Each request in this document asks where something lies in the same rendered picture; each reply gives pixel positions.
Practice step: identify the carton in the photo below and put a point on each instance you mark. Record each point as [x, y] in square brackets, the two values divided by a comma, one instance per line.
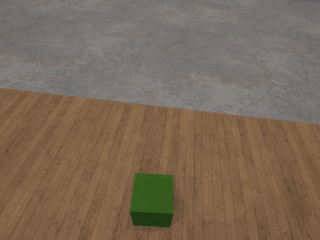
[152, 202]

